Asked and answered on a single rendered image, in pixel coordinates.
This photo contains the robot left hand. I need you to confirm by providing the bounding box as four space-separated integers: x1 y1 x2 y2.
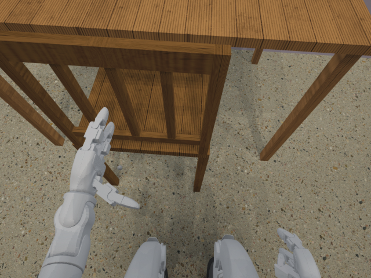
70 107 140 209

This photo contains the left robot thigh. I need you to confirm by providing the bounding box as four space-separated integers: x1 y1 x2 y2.
124 242 166 278

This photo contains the left robot forearm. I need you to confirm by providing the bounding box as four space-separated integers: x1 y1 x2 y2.
38 191 97 278

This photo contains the robot right shin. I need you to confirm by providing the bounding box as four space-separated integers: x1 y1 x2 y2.
213 235 234 278

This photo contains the robot right hand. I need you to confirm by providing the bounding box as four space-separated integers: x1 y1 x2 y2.
274 228 321 278

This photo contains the chair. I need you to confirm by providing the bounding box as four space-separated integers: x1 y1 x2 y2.
0 30 231 192

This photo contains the table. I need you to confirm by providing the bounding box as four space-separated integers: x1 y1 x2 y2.
0 0 371 161

